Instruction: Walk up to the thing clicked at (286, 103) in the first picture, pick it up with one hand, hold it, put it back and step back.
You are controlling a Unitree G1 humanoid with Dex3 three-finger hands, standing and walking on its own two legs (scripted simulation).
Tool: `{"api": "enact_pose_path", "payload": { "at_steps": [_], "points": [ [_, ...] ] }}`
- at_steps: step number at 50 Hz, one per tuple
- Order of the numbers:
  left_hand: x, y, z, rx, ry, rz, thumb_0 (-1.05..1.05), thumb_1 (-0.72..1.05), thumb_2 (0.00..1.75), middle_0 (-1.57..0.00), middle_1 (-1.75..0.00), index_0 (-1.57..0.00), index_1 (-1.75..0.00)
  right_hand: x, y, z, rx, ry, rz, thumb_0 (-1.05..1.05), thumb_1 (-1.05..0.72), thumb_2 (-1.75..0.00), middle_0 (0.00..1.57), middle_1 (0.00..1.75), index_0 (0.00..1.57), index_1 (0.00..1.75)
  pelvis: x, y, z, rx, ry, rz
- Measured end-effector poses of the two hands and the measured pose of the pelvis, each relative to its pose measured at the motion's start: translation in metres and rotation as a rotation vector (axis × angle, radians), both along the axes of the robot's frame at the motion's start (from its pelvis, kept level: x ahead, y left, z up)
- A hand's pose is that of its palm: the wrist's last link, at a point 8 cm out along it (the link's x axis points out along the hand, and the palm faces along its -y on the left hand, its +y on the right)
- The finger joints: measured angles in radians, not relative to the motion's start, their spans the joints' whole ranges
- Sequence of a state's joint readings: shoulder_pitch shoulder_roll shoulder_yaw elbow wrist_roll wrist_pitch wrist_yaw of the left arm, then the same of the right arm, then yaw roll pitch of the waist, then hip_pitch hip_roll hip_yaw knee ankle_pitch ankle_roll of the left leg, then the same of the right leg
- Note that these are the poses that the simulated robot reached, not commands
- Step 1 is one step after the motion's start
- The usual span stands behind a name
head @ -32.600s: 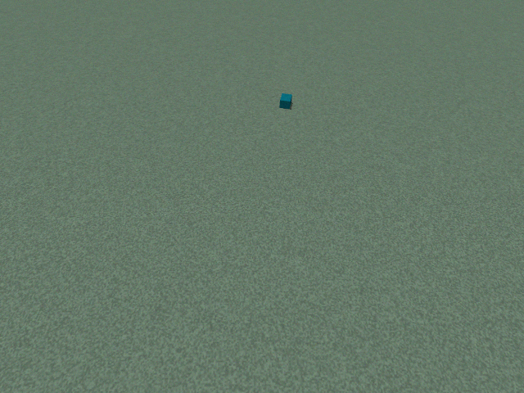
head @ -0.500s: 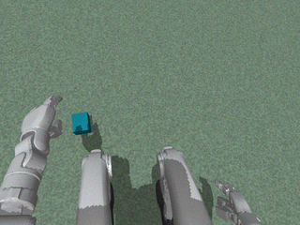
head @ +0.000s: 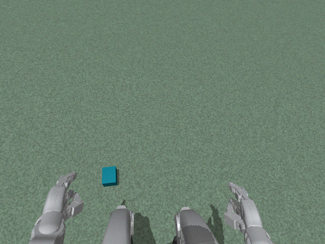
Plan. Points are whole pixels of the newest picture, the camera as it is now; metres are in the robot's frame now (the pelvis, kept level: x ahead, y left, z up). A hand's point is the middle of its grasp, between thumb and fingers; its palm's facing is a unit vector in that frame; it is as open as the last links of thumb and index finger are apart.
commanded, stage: home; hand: left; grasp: from above
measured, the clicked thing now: (109, 176) +0.46 +0.21 -0.61
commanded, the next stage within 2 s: none
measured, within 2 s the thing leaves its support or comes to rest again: neither
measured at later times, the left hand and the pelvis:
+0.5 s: hand (65, 218) +0.19 +0.18 +0.03, palm faces +0.09 -0.98 -0.20, open 7.4 cm; pelvis +0.04 +0.00 +0.07, yaw +2 degrees
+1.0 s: hand (65, 223) +0.18 +0.18 +0.03, palm faces +0.07 -0.98 -0.21, open 7.4 cm; pelvis +0.03 +0.00 +0.07, yaw +1 degrees
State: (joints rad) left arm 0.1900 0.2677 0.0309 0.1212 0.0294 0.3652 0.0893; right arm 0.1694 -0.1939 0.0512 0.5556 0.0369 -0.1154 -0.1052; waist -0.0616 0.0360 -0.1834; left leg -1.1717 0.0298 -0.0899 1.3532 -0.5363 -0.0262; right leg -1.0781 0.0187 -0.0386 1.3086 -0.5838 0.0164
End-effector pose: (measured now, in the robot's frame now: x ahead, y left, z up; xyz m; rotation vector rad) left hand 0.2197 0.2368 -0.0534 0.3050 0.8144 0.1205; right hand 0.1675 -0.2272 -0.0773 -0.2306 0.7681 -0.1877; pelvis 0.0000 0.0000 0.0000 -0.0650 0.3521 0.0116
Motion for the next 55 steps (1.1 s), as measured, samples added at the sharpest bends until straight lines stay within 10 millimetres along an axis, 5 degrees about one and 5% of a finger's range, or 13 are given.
{"api": "enact_pose_path", "payload": {
  "at_steps": [10, 17, 29, 55],
  "points": [
    [-0.020, -0.005, 0.077, -0.095, -0.004, 0.093, 0.01, 0.91, 0.90, -0.20, -0.30, -0.20, -0.30, -0.005, -0.009, 0.061, -0.036, -0.052, -0.071, 0.01, -0.91, -0.90, 0.20, 0.30, 0.20, 0.30, 0.030, 0.000, 0.054, 0.010, -0.100, 0.011],
    [-0.035, -0.004, 0.105, -0.101, -0.022, 0.094, 0.01, 0.91, 0.90, -0.20, -0.30, -0.20, -0.30, 0.011, -0.015, 0.087, -0.059, -0.142, -0.070, 0.01, -0.91, -0.90, 0.20, 0.30, 0.20, 0.30, 0.040, 0.000, 0.069, 0.017, -0.146, 0.016],
    [-0.047, -0.005, 0.104, -0.118, -0.014, 0.096, 0.01, 0.91, 0.90, -0.20, -0.30, -0.20, -0.30, 0.032, -0.012, 0.104, -0.068, -0.239, -0.003, 0.01, -0.91, -0.90, 0.20, 0.30, 0.20, 0.30, 0.036, -0.002, 0.072, 0.023, -0.182, 0.027],
    [-0.054, -0.006, 0.106, -0.109, -0.021, 0.078, 0.01, 0.91, 0.90, -0.20, -0.30, -0.20, -0.30, 0.003, -0.013, 0.092, -0.065, -0.195, -0.031, 0.01, -0.91, -0.90, 0.20, 0.30, 0.20, 0.30, 0.025, -0.001, 0.071, 0.023, -0.194, 0.018]
  ]
}}
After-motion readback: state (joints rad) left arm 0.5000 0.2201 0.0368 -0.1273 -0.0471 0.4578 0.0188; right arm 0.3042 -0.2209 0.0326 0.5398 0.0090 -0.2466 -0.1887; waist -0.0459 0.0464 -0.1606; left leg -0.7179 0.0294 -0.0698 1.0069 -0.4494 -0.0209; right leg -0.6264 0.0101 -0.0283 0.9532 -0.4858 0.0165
